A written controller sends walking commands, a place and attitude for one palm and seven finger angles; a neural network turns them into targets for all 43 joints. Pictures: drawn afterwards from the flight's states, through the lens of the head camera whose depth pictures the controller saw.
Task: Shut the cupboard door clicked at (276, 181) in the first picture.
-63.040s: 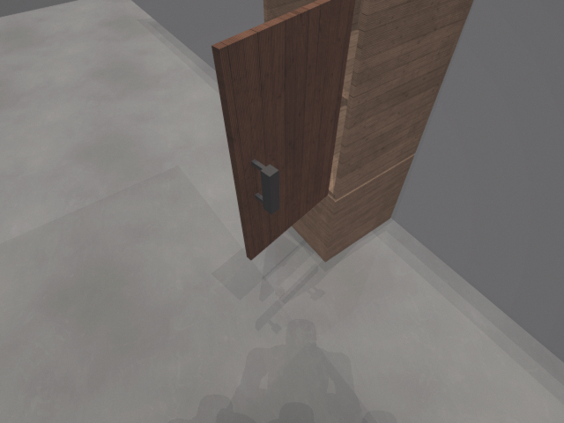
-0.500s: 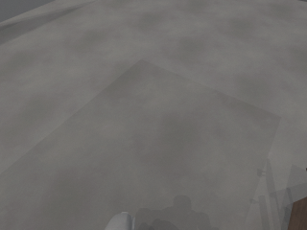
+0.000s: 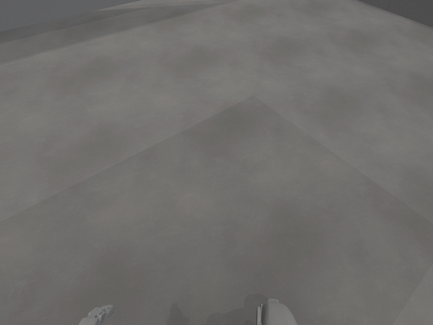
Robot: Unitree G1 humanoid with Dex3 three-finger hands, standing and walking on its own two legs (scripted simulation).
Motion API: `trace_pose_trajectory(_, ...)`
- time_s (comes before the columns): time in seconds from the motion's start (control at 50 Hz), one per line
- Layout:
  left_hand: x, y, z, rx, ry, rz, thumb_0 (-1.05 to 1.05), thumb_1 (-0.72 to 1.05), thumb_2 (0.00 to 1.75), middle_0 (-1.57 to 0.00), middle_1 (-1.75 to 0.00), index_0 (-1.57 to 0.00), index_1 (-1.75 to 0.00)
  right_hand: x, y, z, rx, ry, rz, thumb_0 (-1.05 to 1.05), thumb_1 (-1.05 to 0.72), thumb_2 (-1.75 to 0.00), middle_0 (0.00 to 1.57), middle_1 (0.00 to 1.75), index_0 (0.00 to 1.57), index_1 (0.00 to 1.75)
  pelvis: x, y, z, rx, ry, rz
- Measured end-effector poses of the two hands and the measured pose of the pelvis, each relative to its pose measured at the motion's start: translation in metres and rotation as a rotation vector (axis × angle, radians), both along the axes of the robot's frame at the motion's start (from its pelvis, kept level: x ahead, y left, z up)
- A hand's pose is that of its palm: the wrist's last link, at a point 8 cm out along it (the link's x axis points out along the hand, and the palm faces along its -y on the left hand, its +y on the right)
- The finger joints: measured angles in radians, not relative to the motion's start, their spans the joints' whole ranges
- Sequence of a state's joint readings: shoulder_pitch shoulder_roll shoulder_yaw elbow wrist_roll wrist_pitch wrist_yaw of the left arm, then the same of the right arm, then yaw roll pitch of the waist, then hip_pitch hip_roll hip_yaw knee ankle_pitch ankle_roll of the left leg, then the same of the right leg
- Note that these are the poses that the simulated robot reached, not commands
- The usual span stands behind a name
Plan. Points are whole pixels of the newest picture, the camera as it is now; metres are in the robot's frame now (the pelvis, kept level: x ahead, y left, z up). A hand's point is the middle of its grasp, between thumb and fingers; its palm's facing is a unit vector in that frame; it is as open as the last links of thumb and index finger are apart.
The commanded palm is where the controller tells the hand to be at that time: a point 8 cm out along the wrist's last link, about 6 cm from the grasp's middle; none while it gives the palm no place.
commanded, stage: walk to a spot facing it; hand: left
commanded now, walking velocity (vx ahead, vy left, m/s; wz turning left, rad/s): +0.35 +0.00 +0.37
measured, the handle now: out of the picture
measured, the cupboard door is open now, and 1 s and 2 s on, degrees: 23 23 23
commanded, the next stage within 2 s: turn to face it in 0.58 s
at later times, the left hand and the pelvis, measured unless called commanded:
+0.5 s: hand (154, 295) +0.20 +0.14 -0.16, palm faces +0.30 -0.93 -0.23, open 7.2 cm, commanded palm none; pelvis +0.19 -0.06 +0.00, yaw +17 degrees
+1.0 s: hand (136, 291) +0.22 +0.19 -0.17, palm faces +0.40 -0.90 -0.20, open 7.4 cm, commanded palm none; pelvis +0.26 +0.00 +0.00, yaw +19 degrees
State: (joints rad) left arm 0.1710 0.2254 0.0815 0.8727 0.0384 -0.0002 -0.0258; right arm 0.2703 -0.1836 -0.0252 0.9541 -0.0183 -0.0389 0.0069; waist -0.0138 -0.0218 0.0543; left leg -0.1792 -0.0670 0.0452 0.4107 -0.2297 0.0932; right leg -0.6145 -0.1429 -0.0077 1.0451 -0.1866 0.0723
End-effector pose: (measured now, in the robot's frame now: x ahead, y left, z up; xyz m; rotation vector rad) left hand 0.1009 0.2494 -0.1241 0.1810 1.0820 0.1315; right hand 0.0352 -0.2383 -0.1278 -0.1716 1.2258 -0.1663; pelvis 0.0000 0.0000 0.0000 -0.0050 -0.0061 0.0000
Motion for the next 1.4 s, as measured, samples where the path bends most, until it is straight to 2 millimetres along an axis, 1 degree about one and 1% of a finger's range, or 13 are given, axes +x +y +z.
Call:
trace_pose_trajectory(0.2,0.131,-0.049,0.01,-0.003,-0.097,-0.051,0.0,0.91,0.89,-0.19,-0.3,-0.19,-0.3,0.016,-0.024,-0.017,0.051,0.191,-0.07,0.0,-0.91,-0.9,0.2,0.3,0.2,0.3,0.091,-0.037,-0.006,0.025,0.021,0.048)
trace_pose_trajectory(0.28,0.157,-0.067,0.003,0.008,-0.121,-0.018,0.0,0.91,0.89,-0.2,-0.3,-0.2,-0.3,0.049,-0.048,-0.03,0.049,0.26,-0.043,0.0,-0.91,-0.9,0.2,0.3,0.2,0.3,0.126,-0.054,-0.016,0.016,0.017,0.105)
trace_pose_trajectory(0.38,0.131,-0.074,0.002,-0.004,-0.032,0.132,0.0,0.91,0.89,-0.2,-0.3,-0.2,-0.3,0.134,-0.069,-0.019,0.013,0.221,0.075,0.01,-0.91,-0.9,0.2,0.3,0.2,0.3,0.158,-0.062,-0.004,0.019,0.014,0.198)
trace_pose_trajectory(0.48,0.089,-0.066,-0.003,0.006,0.085,0.292,-0.01,0.93,0.89,-0.2,-0.3,-0.2,-0.3,0.238,-0.066,-0.007,-0.016,0.11,0.215,0.01,-0.91,-0.9,0.2,0.3,0.19,0.3,0.185,-0.062,0.001,0.011,0.024,0.283)
trace_pose_trajectory(0.54,0.066,-0.059,-0.01,0.002,0.155,0.36,-0.01,0.93,0.89,-0.2,-0.3,-0.2,-0.3,0.298,-0.048,-0.002,-0.027,0.037,0.304,0.0,-0.92,-0.9,0.19,0.3,0.19,0.3,0.198,-0.056,-0.001,0.001,0.023,0.329)
trace_pose_trajectory(0.62,0.04,-0.049,-0.024,-0.023,0.227,0.441,0.0,0.92,0.89,-0.2,-0.3,-0.2,-0.3,0.369,-0.009,0.003,-0.036,-0.061,0.428,0.0,-0.92,-0.9,0.19,0.3,0.19,0.3,0.214,-0.041,-0.009,-0.01,0.016,0.377)
trace_pose_trajectory(0.72,0.024,-0.029,-0.048,-0.05,0.285,0.513,0.0,0.91,0.89,-0.2,-0.3,-0.2,-0.3,0.429,0.045,0.004,-0.044,-0.191,0.549,0.0,-0.91,-0.9,0.19,0.3,0.19,0.3,0.229,-0.016,-0.027,-0.016,0.009,0.423)
trace_pose_trajectory(0.82,0.045,-0.014,-0.038,-0.045,0.248,0.52,0.01,0.91,0.89,-0.19,-0.3,-0.19,-0.3,0.438,0.075,0.015,-0.034,-0.215,0.574,0.0,-0.91,-0.9,0.2,0.3,0.2,0.3,0.237,-0.006,-0.015,-0.022,-0.003,0.417)
trace_pose_trajectory(0.96,0.08,-0.017,-0.022,-0.064,0.217,0.473,0.0,0.91,0.89,-0.19,-0.3,-0.19,-0.3,0.415,0.086,0.009,0.043,-0.159,0.498,0.0,-0.91,-0.9,0.2,0.3,0.2,0.3,0.253,0.0,-0.003,-0.021,-0.013,0.36)
trace_pose_trajectory(1.04,0.099,-0.023,-0.019,-0.062,0.233,0.421,0.0,0.91,0.89,-0.19,-0.3,-0.19,-0.3,0.396,0.068,-0.005,0.068,-0.102,0.402,0.0,-0.91,-0.9,0.2,0.3,0.2,0.3,0.262,-0.005,-0.005,-0.015,-0.013,0.305)
trace_pose_trajectory(1.16,0.13,-0.033,-0.024,-0.023,0.235,0.336,0.0,0.91,0.89,-0.2,-0.3,-0.19,-0.3,0.372,0.01,-0.031,0.034,-0.017,0.248,0.0,-0.91,-0.9,0.2,0.3,0.2,0.3,0.274,-0.019,-0.019,0.003,0.005,0.223)
trace_pose_trajectory(1.28,0.154,-0.032,-0.014,-0.014,0.239,0.273,0.0,0.9,0.89,-0.2,-0.3,-0.2,-0.3,0.351,-0.026,-0.015,-0.046,0.053,0.163,0.0,-0.92,-0.9,0.2,0.3,0.2,0.3,0.278,-0.019,-0.006,0.002,0.022,0.166)
trace_pose_trajectory(1.4,0.183,-0.011,-0.017,-0.014,0.222,0.189,0.0,0.9,0.89,-0.2,-0.3,-0.2,-0.3,0.349,-0.025,0.002,-0.085,0.011,0.103,0.0,-0.91,-0.9,0.2,0.3,0.19,0.3,0.282,-0.006,-0.003,0.002,0.024,0.1)
